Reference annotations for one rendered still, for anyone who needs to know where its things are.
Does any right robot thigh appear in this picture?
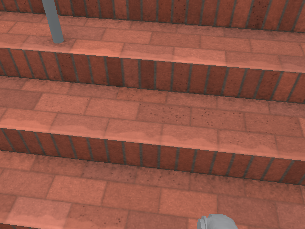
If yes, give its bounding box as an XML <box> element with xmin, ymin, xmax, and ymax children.
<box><xmin>197</xmin><ymin>214</ymin><xmax>238</xmax><ymax>229</ymax></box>

